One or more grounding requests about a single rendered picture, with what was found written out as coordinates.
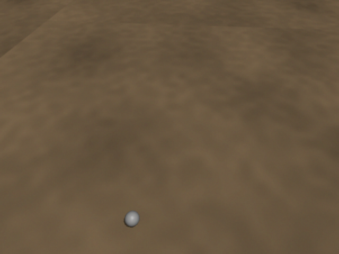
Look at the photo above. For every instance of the ball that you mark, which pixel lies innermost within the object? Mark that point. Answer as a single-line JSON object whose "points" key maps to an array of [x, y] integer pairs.
{"points": [[132, 218]]}

